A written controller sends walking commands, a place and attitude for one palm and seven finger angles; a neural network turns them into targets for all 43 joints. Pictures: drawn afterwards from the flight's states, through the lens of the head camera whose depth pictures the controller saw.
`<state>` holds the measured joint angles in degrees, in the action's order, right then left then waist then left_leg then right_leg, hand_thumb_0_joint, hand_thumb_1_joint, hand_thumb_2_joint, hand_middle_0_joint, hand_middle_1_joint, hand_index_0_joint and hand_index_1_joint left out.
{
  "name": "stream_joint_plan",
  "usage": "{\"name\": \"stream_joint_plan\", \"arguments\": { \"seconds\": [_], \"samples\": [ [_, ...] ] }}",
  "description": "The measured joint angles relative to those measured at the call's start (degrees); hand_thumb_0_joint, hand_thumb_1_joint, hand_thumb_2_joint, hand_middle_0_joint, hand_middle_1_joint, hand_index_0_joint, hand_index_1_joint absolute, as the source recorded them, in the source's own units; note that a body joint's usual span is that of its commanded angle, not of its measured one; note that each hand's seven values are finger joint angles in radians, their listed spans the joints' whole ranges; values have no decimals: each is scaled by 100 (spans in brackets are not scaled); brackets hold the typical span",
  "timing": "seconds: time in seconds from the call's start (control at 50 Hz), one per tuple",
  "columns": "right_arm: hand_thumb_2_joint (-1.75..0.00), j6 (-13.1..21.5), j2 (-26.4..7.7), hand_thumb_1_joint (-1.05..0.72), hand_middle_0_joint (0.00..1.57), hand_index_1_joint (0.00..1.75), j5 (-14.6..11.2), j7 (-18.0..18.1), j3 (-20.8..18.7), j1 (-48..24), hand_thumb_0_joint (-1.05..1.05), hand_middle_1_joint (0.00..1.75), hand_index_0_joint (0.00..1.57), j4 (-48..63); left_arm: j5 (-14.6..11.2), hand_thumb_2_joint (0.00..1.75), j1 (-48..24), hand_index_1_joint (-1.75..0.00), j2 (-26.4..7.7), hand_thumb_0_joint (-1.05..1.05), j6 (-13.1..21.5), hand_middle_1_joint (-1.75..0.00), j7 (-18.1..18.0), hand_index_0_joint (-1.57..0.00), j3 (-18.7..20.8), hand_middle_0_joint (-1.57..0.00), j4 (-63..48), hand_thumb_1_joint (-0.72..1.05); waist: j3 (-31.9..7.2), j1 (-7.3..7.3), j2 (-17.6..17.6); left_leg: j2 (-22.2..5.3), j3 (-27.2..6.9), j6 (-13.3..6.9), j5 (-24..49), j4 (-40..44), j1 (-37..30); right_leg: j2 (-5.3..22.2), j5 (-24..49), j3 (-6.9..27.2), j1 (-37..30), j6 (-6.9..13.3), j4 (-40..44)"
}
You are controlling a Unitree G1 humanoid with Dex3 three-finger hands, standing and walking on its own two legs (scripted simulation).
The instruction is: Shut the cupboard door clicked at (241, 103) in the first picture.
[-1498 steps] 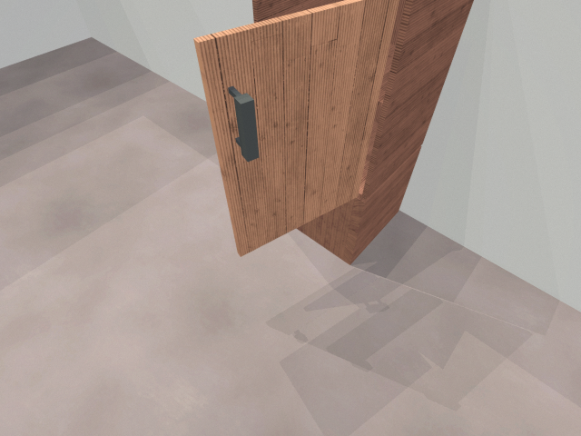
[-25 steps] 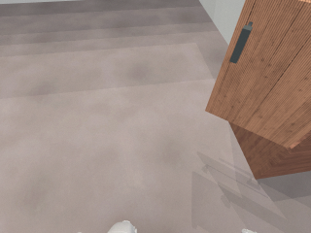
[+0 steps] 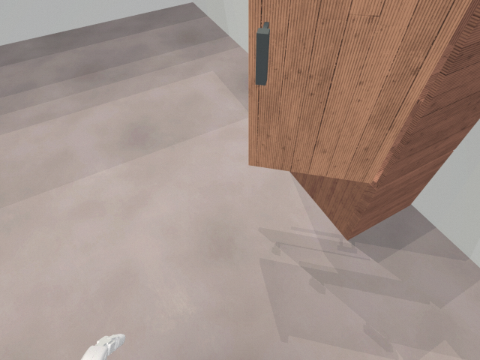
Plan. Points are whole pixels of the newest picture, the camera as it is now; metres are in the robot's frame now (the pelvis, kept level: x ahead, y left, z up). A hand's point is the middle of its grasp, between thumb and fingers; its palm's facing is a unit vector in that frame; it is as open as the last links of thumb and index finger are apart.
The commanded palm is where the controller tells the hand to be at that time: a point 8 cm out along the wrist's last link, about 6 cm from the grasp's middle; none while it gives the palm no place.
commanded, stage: turn to face it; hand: left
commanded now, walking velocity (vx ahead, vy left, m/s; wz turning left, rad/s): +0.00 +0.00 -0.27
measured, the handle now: (263, 53) +0.75 -0.03 +0.11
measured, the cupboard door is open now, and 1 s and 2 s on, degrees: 50 50 50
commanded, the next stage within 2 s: take the last steps up to it in 0.20 s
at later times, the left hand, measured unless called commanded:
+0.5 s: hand out of the picture +0.10 +0.20 -0.16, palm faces -0.12 -0.98 -0.16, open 7.3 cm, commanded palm none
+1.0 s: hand (209, 324) +0.21 +0.08 -0.15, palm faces -0.16 -0.97 -0.19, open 7.2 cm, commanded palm none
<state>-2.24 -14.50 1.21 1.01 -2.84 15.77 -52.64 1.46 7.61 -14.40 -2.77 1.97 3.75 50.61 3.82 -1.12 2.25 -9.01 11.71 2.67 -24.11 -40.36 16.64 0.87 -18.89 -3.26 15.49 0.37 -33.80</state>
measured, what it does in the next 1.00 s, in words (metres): walks ahead: left foot, then right foot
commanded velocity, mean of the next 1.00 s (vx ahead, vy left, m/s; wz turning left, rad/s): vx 0.19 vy -0.05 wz -0.13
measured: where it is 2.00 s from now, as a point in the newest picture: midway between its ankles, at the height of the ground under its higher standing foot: outside the picture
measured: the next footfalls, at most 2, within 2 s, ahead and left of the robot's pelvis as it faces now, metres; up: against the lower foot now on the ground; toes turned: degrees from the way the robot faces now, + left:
left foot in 0.36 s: +0.08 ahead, +0.12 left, +0.00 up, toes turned -2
right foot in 0.78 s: +0.12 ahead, -0.18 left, +0.00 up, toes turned -17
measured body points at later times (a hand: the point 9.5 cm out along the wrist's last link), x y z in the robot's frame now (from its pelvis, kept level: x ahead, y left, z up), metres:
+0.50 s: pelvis +0.03 +0.01 +0.02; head +0.04 +0.04 +0.47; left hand +0.11 +0.25 -0.14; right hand +0.03 -0.23 -0.12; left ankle +0.04 +0.12 -0.72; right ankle -0.03 -0.10 -0.65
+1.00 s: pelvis +0.14 -0.09 +0.02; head +0.16 -0.10 +0.47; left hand +0.22 +0.13 -0.13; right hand +0.10 -0.33 -0.13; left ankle +0.17 +0.02 -0.66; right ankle +0.09 -0.17 -0.72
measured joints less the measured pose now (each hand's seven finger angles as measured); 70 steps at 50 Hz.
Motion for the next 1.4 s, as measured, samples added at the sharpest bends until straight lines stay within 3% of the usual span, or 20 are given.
{"name": "stream_joint_plan", "arguments": {
  "seconds": [0.06, 0.1, 0.16, 0.26, 0.34, 0.42, 0.48, 0.54, 0.62, 0.76, 0.78, 0.84, 0.92, 1.02, 1.12, 1.16, 1.22, 1.26, 1.32, 1.4],
  "samples": [
    [-90, -187, -156, -91, 20, 30, -25, 39, -78, -107, 0, 30, 20, -137, -13, 90, 9, -30, 216, 0, 81, -29, -92, -20, -113, -20, 25, 91, 37, -59, 227, 281, -680, 34, -566, -1514, 627, -104, -71, 38, 34, 106, -106],
    [-90, -198, -145, -91, 20, 30, -20, 33, -71, -173, 0, 30, 20, -183, -23, 90, 78, -30, 288, 0, 92, -29, -157, -20, -145, -20, 42, 91, 24, -53, 187, 415, -812, 86, -352, -2098, 927, -117, 95, 128, -50, 105, 114],
    [-90, -160, -46, -91, 19, 30, -19, -4, -39, -236, 0, 30, 20, -162, -27, 90, 190, -30, 333, 0, 91, -30, -196, -21, -175, -20, 101, 91, -20, -50, 46, 490, -895, 148, 2, -2197, 1131, -141, 282, 248, -163, 132, 427],
    [-90, -110, 144, -91, 19, 30, -34, -20, 11, -291, 0, 30, 20, -127, 7, 90, 327, -30, 367, 0, 76, -30, -189, -21, -178, -20, 226, 91, -97, 24, -166, 566, -934, 158, 56, -1199, 878, -196, 357, 382, -236, 118, 591],
    [-90, 13, 257, -91, 19, 30, -50, 15, 75, -298, 0, 30, 20, -106, -18, 90, 450, -30, 348, 0, 37, -30, -193, -21, -134, -20, 343, 91, -160, 103, -298, 664, -896, 88, 640, 399, 208, -247, 202, 497, -145, 19, 327],
    [-90, 164, 406, -91, 20, 30, 75, 30, 180, -205, 0, 30, 20, -90, -26, 90, 571, -30, 237, 0, -94, -30, -139, -21, -38, -20, 491, 91, -239, 100, -458, 655, -759, -315, 707, 681, 2, -283, -803, 492, 428, 23, -1220],
    [-90, 246, 485, -91, 20, 30, 115, 49, 227, 11, 0, 30, 20, -78, 46, 90, 620, -30, 154, 1, -136, -29, -12, -20, 36, -20, 584, 91, -301, 45, -454, 591, -685, -337, 821, 1083, -246, -230, -585, 328, 921, 3, -2489],
    [-89, 324, 507, -90, 20, 30, 116, 65, 233, 222, 0, 30, 21, -174, 51, 90, 624, -30, 102, 1, -86, -29, 52, -20, 74, -20, 588, 91, -313, 46, -409, 538, -613, -296, 1005, 1548, -506, -106, -157, 282, 1195, -59, -2840],
    [-89, 379, 483, -90, 20, 30, 113, 67, 173, 470, 0, 30, 21, -352, 43, 90, 579, -30, 89, 1, -57, -29, 85, -20, 75, -20, 599, 91, -300, 7, -327, 461, -478, -222, 1067, 1909, -791, 94, 147, 239, 1271, -125, -2338],
    [-90, 297, 330, -90, 20, 30, 119, -6, 26, 786, 0, 30, 21, -696, 30, 90, 346, -30, 169, 1, 74, -29, 131, -20, 8, -20, 611, 91, -222, -190, -128, 224, -303, 69, 575, 1578, -1031, 189, 302, -27, 563, -87, -174],
    [-90, 282, 327, -90, 20, 30, 97, -24, 19, 860, 0, 30, 21, -742, 29, 90, 337, -30, 149, 1, 156, -29, 128, -20, -2, -20, 585, 91, -244, -187, -162, 206, -307, 86, 376, 1298, -967, 178, 374, -15, 346, -31, 209],
    [-90, 125, 241, -90, 20, 30, 31, -63, -4, 767, 0, 30, 20, -946, -5, 90, 256, -30, 309, 0, 387, -29, 6, -20, -43, -20, 639, 91, -184, -126, 6, 209, -716, -138, -443, -548, -267, 21, 297, -148, 229, 119, 46],
    [-90, 115, 251, -91, 20, 30, 45, -87, -25, 467, 0, 30, 20, -922, -34, 90, 459, -30, 489, 0, 457, -29, -137, -20, -108, -20, 736, 91, -225, -70, -63, 366, -752, -201, 55, -1915, 690, -71, 342, -259, -328, 189, 696],
    [-90, 226, 355, -91, 19, 30, 45, -101, -9, 13, 0, 30, 20, -630, -23, 90, 756, -30, 499, 0, 537, -30, -222, -20, -149, -20, 1005, 94, -216, -40, -162, 384, -633, -112, 548, -1255, 1202, -227, 361, -396, -898, 267, 1321],
    [-90, 334, 473, -91, 19, 30, 24, -119, 78, -397, 0, 30, 20, -476, -22, 90, 1043, -30, 577, 0, 534, -29, -216, -20, -211, -20, 1280, 93, -135, 125, -232, 521, -551, -192, 908, 184, 908, -317, -41, -431, -1295, 219, 1237],
    [-90, 446, 498, -91, 19, 30, 37, -112, 130, -467, 0, 30, 20, -429, -50, 90, 1199, -30, 607, 0, 502, -30, -215, -20, -224, -20, 1363, 92, -137, 168, -250, 614, -543, -311, 1520, 774, 582, -304, -420, -417, -1296, 168, 759],
    [-90, 524, 627, -91, 19, 30, 65, -23, 213, -577, 0, 30, 20, -396, -94, 90, 1192, -30, 581, 0, 354, -29, -262, -20, -252, -20, 1423, 92, -62, 208, -484, 759, -402, -624, 1151, 485, 465, -109, -1143, -172, -642, 133, -1020],
    [-90, 474, 671, -91, 19, 30, 40, 57, 285, -596, 0, 30, 20, -399, -88, 90, 1072, -30, 594, 0, 257, -29, -300, -20, -275, -20, 1392, 92, -27, 229, -505, 811, -374, -664, 1041, 641, 290, -42, -1293, -51, -258, 57, -1535],
    [-90, 361, 631, -92, 20, 30, -23, 171, 270, -690, -1, 30, 20, -455, -91, 90, 803, -30, 647, 0, 172, -29, -310, -20, -290, -20, 1229, 91, 89, 248, -387, 849, -432, -605, 1185, 972, 90, 85, -960, 62, -23, -49, -953],
    [-89, 128, 574, -93, 20, 30, -70, 120, 194, -793, -1, 30, 21, -516, -23, 90, 630, -30, 542, 0, 154, -29, -326, -20, -236, -20, 939, 91, 137, 283, -401, 891, -455, -536, 1110, 896, 119, 190, 313, 364, 55, -43, 19]
  ]
}}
